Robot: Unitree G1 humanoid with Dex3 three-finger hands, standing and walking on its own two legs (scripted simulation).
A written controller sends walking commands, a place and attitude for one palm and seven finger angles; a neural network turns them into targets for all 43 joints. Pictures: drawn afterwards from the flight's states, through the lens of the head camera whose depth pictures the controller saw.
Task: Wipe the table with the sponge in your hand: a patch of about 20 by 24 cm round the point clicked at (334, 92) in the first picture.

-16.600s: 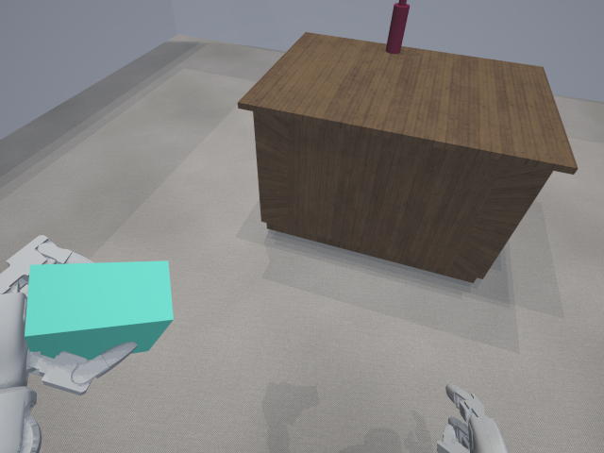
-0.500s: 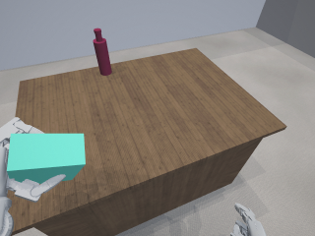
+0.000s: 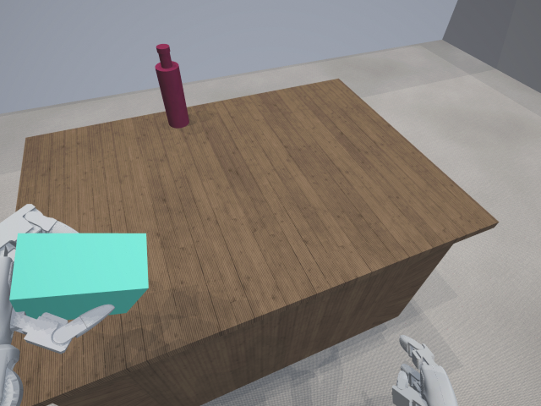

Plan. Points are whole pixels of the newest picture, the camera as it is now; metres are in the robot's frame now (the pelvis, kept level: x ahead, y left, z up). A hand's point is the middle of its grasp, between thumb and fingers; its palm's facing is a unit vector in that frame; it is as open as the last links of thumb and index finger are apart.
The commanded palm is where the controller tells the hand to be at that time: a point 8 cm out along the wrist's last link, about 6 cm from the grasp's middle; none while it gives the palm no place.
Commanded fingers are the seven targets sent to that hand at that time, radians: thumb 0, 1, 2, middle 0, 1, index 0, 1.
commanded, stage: shuffle to correct the standing spot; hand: left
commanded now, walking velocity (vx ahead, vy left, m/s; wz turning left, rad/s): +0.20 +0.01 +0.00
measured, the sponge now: (99, 279) +0.22 +0.21 +0.14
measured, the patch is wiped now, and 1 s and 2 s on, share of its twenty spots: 0.00 0.00 0.00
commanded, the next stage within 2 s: come to a stop and stand still in 1.30 s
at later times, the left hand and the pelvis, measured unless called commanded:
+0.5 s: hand (57, 271) +0.22 +0.25 +0.16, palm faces +0.37 -0.84 -0.40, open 10.2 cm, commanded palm +0.16 +0.29 +0.18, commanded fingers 0.00 0.10 1.30 -1.20 -1.60 -1.20 -1.60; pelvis +0.01 +0.01 +0.00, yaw +1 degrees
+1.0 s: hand (52, 279) +0.21 +0.25 +0.16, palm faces +0.38 -0.84 -0.38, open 10.2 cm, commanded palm +0.16 +0.29 +0.18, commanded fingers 0.00 0.10 1.30 -1.20 -1.60 -1.20 -1.60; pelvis +0.00 +0.01 +0.00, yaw +1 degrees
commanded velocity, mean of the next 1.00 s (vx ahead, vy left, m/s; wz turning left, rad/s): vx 0.20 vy -0.02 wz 0.00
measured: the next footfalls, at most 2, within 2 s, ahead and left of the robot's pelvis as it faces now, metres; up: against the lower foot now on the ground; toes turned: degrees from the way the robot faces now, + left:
none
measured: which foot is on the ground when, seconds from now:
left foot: down 0.00-1.00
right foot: down 0.00-1.00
